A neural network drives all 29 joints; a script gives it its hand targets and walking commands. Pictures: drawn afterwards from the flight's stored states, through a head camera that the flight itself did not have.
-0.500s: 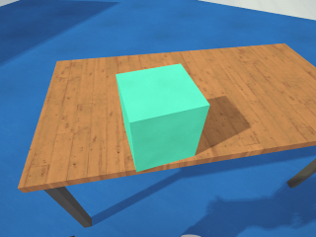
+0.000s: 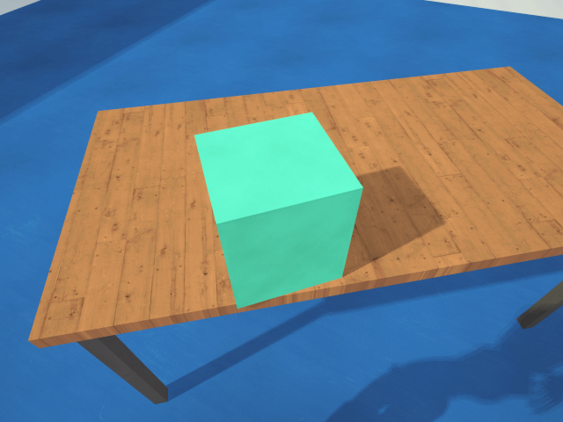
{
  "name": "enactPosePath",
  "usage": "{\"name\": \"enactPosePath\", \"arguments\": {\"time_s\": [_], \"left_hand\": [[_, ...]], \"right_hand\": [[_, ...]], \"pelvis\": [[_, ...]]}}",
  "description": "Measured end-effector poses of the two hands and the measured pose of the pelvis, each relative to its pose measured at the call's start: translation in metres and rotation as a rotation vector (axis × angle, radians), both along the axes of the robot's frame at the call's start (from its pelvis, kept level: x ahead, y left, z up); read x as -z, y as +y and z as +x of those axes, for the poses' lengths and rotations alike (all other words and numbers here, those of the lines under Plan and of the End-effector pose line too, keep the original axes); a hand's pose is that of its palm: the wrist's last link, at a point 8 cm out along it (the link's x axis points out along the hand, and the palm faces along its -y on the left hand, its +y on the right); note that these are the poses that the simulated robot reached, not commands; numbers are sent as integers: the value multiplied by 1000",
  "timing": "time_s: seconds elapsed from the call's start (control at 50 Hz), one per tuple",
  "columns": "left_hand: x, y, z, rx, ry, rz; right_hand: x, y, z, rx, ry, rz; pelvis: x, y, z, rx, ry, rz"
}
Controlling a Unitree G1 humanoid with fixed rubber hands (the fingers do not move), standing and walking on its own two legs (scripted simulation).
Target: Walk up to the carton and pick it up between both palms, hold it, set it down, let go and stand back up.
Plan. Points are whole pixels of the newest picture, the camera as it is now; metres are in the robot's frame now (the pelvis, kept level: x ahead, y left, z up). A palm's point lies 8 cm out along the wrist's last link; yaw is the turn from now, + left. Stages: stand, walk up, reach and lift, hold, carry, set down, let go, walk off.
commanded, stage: walk up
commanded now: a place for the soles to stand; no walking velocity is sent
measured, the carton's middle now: (274, 212) +0.45 +0.02 +0.00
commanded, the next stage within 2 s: none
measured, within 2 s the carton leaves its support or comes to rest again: neither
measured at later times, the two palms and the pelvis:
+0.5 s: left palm out of the picture +0.06 +0.27 -0.13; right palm out of the picture +0.04 -0.24 -0.14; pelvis +0.03 +0.01 +0.00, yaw -1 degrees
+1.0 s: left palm out of the picture +0.08 +0.27 -0.13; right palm out of the picture +0.01 -0.26 -0.13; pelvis +0.03 +0.00 +0.00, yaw +0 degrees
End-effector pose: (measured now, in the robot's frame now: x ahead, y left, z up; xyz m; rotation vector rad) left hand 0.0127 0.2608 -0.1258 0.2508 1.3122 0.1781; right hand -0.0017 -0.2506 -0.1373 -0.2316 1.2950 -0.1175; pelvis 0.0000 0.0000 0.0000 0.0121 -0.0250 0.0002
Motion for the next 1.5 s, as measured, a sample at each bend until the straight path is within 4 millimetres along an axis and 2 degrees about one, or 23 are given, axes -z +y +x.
{"name": "enactPosePath", "arguments": {"time_s": [0.1, 0.18, 0.44, 0.56, 0.78, 0.94, 0.98, 1.04, 1.12, 1.2, 1.26, 1.3, 1.36, 1.42, 1.5], "left_hand": [[3, 1, 16, 16, -16, -11], [6, 2, 25, 27, -19, -16], [7, 8, 43, 40, -6, -3], [7, 8, 50, 47, -7, 2], [5, 7, 56, 64, -8, 12], [4, 7, 56, 79, -1, 14], [5, 10, 63, 109, -5, 21], [1, 6, 86, 135, -52, 27], [-6, -16, 124, 159, -139, 13], [-5, -58, 162, 183, -224, -23], [2, -93, 181, 174, -286, -36], [6, -114, 175, 143, -294, -40], [0, -128, 144, 56, -263, -34], [-8, -125, 108, -26, -240, 5], [-16, -114, 69, -102, -247, 62]], "right_hand": [[-1, 4, -6, 10, 33, -5], [-2, 6, -3, 15, 41, -10], [-2, 9, 37, 7, -1, -17], [-2, 6, 46, 12, -13, -24], [0, 0, 40, 33, 3, -28], [0, 1, 26, 48, 24, -26], [-3, -2, 18, 48, 32, -49], [-12, -19, -1, 55, 84, -104], [-26, -54, -13, 62, 121, -164], [-30, -98, -5, 55, 109, -199], [-20, -139, 16, 30, 70, -207], [-13, -160, 39, 0, 23, -202], [-15, -169, 78, -32, -70, -184], [-19, -162, 109, -82, -151, -137], [-18, -153, 127, -158, -181, -91]], "pelvis": [[0, 4, 6, 4, 3, 0], [1, 6, 11, 8, 3, -1], [1, 9, 29, 16, 4, -4], [2, 9, 33, 23, 4, -4], [2, 6, 33, 41, -1, -4], [1, 6, 30, 50, -2, -2], [3, 1, 29, 22, -6, 6], [1, -10, 29, -8, -6, -6], [-1, -32, 29, -31, 1, -20], [4, -64, 30, -45, 9, -20], [17, -94, 35, -59, 8, -8], [22, -109, 33, -67, -9, -18], [15, -121, 30, -95, -24, -3], [9, -130, 27, -124, -32, -1], [8, -135, 20, -165, -40, -9]]}}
